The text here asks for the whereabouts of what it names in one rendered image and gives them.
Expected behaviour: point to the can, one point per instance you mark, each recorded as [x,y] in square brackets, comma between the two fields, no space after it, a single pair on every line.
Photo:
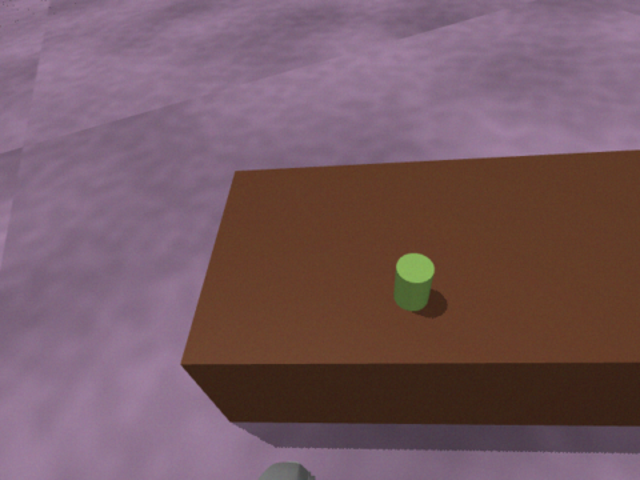
[413,280]

